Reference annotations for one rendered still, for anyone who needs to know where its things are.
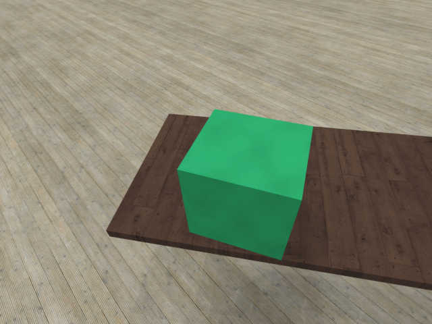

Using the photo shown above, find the table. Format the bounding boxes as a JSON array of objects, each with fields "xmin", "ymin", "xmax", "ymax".
[{"xmin": 106, "ymin": 113, "xmax": 432, "ymax": 290}]

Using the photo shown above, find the carton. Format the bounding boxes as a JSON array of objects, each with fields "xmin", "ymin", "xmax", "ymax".
[{"xmin": 177, "ymin": 109, "xmax": 313, "ymax": 260}]

